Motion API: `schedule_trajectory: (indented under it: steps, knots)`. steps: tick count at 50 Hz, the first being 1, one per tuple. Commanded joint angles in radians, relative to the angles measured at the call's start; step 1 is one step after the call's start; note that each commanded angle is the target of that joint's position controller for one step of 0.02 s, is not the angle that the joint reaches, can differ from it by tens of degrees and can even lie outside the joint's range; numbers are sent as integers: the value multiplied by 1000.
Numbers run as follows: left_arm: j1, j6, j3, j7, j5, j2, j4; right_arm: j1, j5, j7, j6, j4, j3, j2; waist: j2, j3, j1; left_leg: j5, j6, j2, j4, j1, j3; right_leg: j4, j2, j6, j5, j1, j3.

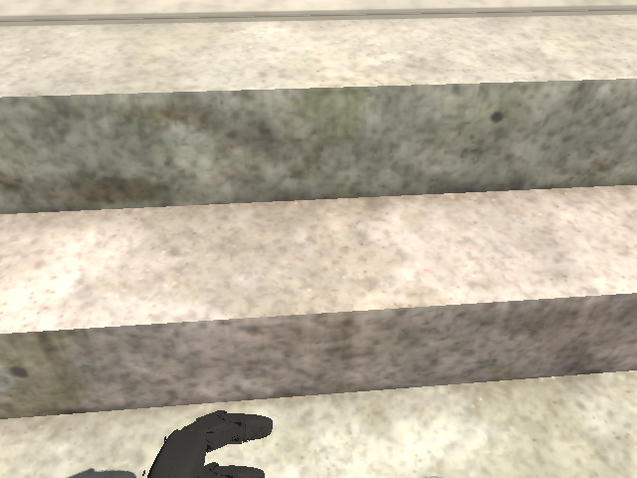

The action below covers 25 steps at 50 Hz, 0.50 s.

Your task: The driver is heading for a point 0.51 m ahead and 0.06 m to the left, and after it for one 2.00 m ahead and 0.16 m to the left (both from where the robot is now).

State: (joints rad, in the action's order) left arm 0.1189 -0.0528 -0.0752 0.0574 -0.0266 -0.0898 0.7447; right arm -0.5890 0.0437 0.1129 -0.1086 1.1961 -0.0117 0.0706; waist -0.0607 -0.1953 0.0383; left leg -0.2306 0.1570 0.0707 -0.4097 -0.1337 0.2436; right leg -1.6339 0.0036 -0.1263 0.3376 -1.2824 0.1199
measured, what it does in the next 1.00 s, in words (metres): climbs: right foot 0.21 m higher, then left foot 0.20 m higher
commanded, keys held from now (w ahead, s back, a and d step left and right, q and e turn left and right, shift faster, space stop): w+q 0.48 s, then w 0.04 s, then w+e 0.02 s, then e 0.46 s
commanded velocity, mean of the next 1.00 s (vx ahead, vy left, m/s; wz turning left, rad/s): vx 0.37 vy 0.00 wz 0.24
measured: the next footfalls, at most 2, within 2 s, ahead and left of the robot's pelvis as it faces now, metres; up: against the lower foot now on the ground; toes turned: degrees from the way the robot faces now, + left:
right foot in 0.02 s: +0.19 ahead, -0.12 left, +0.21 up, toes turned -1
left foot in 0.54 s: +0.39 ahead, +0.27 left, +0.41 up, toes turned +26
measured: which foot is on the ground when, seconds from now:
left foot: down 0.00-0.06, up 0.08-0.52, down 0.54-1.00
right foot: up 0.00-0.00, down 0.02-0.58, up 0.60-1.00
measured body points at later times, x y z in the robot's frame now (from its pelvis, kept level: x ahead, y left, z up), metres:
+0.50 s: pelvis +0.24 +0.07 +0.20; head +0.24 +0.08 +0.65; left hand +0.09 +0.19 +0.04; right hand +0.54 +0.01 +0.14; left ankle +0.35 +0.24 -0.28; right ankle +0.15 -0.12 -0.54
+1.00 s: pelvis +0.40 +0.18 +0.41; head +0.39 +0.18 +0.86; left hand +0.43 +0.41 +0.26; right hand +0.51 -0.01 +0.26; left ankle +0.36 +0.25 -0.33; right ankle +0.46 +0.04 +0.02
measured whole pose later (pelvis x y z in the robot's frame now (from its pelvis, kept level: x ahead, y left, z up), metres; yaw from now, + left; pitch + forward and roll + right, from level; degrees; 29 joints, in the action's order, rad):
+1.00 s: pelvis +0.40 +0.18 +0.41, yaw +13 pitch +5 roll +1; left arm -0.19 0.03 0.01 0.08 -0.01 -0.17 1.03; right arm -0.25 0.09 0.09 -0.08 0.98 -0.01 0.15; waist 0.02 -0.13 0.02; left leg -0.25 0.06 -0.01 -0.40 -0.24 -0.23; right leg -2.22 -0.03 -0.09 0.06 -1.28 -0.14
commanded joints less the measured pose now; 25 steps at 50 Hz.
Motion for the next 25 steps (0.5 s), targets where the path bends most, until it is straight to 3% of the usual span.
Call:
schedule_trajectory:
  steps: [1,2,3,4,5,6,7,8,9,10,11,12,13,14,15,16,17,19,20,21,22,23,24,25]
  knots:
    - [81,-11,70,9,9,-172,-155,107,-63,41,-49,-91,76,320,-214,24,-194,2168,147,-281,8,-156,150,421,-146,28,52,606,63]
    - [-188,-4,77,-16,34,-164,-56,101,-8,57,-57,-100,84,275,-29,-216,-216,2271,102,-267,-286,-225,120,457,-73,-70,-91,951,-144]
    - [-385,-13,92,-22,28,-212,11,82,60,75,-48,-98,65,185,196,-351,-263,1824,83,-158,-534,-509,132,755,68,-195,94,1269,-520]
    - [-536,-28,98,-18,-34,-233,97,78,69,99,-3,-4,59,103,466,-244,-322,439,17,37,-1075,-707,112,1152,294,-326,332,1257,-1000]
    - [-463,7,115,-33,-57,-286,92,175,-25,94,17,-16,80,162,256,57,-290,358,31,25,-1455,-903,60,1265,292,-251,811,962,-1070]
    - [-378,38,109,-31,-34,-238,134,194,-37,63,22,-9,86,152,196,165,-209,367,43,-20,-1544,-940,23,1199,315,-232,764,808,-944]
    - [-401,86,108,-91,31,-94,290,472,28,-59,-3,-366,62,72,23,127,-73,197,10,-12,-1564,-846,-66,1122,303,-146,698,807,-779]
    - [-224,91,43,-44,-17,8,244,353,-30,-18,28,-131,63,107,-9,134,-93,300,116,-39,-1613,-992,24,1102,292,-138,433,749,-547]
    - [-168,108,31,-39,-14,80,250,327,-37,-8,48,-180,50,74,-1,148,-29,230,143,-54,-1588,-1008,25,1148,243,-86,258,749,-409]
    - [-139,122,31,-44,-16,92,261,329,-45,-5,69,-204,39,10,29,137,14,164,162,-59,-1608,-1040,16,1205,206,-60,97,754,-275]
    - [-167,129,42,-41,-15,69,261,335,-28,1,77,-232,31,26,3,91,25,151,146,-87,-1592,-1040,-42,1249,224,-62,-15,786,-200]
    - [-154,136,59,-41,-26,24,265,366,-28,-2,79,-260,16,7,24,102,40,68,134,-99,-1600,-1045,-72,1305,223,-55,-29,772,-127]
    - [-124,138,79,-29,-48,-28,241,439,-46,-3,74,-295,15,34,24,97,36,60,114,-112,-1533,-981,-143,1378,208,-36,-36,735,-19]
    - [-150,129,82,-19,-66,-69,254,488,-53,3,76,-305,5,50,93,93,19,44,129,-121,-1689,-988,-178,1445,230,-70,-27,740,-37]
    - [-219,135,78,-18,-84,-61,290,494,-60,0,79,-307,7,59,101,135,17,43,143,-124,-1801,-1105,-151,1452,246,-61,-16,810,-31]
    - [-374,129,68,-22,-93,-50,362,520,-46,-1,86,-322,-19,43,107,141,-33,-17,173,-108,-1997,-1355,-107,1436,308,-101,-20,1007,-115]
    - [-493,127,55,-17,-106,-34,419,593,-40,-12,89,-363,-30,38,58,163,-63,-34,216,-107,-2016,-1535,-43,1428,338,-96,-35,1168,-123]
    - [-589,140,41,-6,-123,-38,468,726,-44,-35,92,-439,-41,63,55,161,-92,-34,234,-133,-1871,-1653,-71,1458,330,-81,-43,1316,-70]
    - [-578,148,42,6,-123,-44,469,767,-49,-47,107,-481,-49,58,75,154,-71,-33,240,-167,-1764,-1605,-109,1503,315,-65,-78,1282,-23]
    - [-548,159,42,18,-119,-60,451,832,-32,-52,128,-522,-45,93,67,127,-59,15,217,-212,-1565,-1499,-196,1560,292,-63,-74,1223,37]
    - [-571,164,45,33,-127,-65,465,905,-21,-66,160,-568,-45,123,95,110,-58,44,208,-250,-1446,-1393,-221,1600,281,-51,-145,1145,69]
    - [-441,161,53,54,-101,-112,395,945,-1,-47,192,-585,-54,108,106,85,-9,4,178,-239,-1270,-1029,-352,1714,257,-87,-224,889,157]
    - [-551,161,71,88,-68,-173,452,1043,-23,-32,220,-631,-76,100,180,93,-12,-222,137,-163,-1209,-874,-349,1729,304,-137,-524,805,103]
    - [-537,176,82,84,-43,-244,423,931,-26,-4,225,-587,-69,90,213,55,42,-160,99,-117,-1185,-794,-428,1639,329,-163,-1033,928,157]
Velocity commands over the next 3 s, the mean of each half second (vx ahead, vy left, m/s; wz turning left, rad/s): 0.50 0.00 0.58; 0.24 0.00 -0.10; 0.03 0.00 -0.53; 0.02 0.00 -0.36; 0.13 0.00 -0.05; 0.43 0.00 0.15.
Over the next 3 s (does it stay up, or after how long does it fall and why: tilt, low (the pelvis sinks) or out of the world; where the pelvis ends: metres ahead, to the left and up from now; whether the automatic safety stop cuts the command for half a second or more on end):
stays up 0.89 -0.10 0.78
